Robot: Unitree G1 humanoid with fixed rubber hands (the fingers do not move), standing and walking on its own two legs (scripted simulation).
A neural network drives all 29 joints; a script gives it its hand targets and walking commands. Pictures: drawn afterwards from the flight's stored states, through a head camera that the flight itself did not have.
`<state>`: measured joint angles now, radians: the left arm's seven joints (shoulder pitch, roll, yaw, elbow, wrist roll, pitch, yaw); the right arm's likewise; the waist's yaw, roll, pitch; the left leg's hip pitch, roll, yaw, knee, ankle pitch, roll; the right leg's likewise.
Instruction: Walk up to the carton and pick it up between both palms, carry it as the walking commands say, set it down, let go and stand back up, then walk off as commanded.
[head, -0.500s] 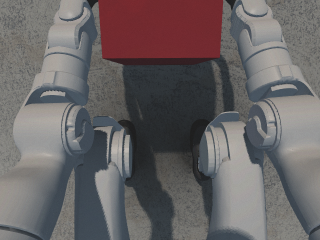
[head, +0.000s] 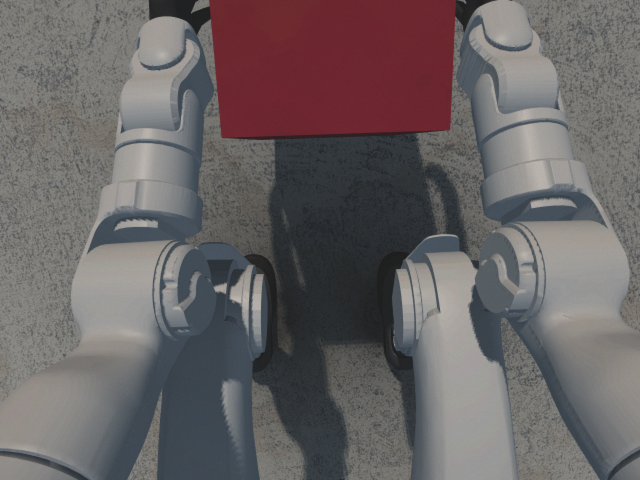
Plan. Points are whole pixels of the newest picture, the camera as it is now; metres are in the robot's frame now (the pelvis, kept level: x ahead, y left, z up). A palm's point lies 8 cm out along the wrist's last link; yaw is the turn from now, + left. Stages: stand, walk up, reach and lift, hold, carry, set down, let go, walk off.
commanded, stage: reach and lift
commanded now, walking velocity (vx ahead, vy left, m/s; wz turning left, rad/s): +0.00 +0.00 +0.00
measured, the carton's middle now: (327, 39) +0.54 -0.01 -0.20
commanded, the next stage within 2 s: none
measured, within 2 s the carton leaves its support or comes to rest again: neither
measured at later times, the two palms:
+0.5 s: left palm (149, 2) +0.53 +0.13 -0.07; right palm out of the picture +0.54 -0.16 -0.07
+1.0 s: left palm out of the picture +0.51 +0.14 +0.01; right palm out of the picture +0.51 -0.15 +0.01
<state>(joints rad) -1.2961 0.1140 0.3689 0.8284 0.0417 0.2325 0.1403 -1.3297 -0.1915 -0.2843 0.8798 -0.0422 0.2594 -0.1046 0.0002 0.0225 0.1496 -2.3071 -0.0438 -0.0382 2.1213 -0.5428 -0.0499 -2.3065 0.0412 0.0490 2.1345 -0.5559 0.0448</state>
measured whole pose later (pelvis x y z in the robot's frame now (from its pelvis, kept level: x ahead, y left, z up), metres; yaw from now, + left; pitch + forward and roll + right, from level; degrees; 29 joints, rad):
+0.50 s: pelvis +0.01 +0.00 +0.04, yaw +0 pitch +47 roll +1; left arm -1.19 0.03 0.45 0.66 0.14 0.32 0.10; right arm -1.23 -0.10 -0.38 0.72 -0.14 0.33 -0.08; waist 0.01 0.01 0.00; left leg -2.26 -0.03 -0.04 1.98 -0.53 -0.05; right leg -2.27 0.05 0.05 2.00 -0.54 0.04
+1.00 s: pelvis +0.00 +0.00 +0.09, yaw +0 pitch +46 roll +1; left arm -1.11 -0.03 0.51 0.63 0.24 0.38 0.06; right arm -1.14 -0.03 -0.45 0.69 -0.23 0.39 -0.05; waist 0.01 0.01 -0.12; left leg -2.13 -0.03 -0.04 1.81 -0.49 -0.05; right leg -2.13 0.04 0.05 1.83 -0.50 0.03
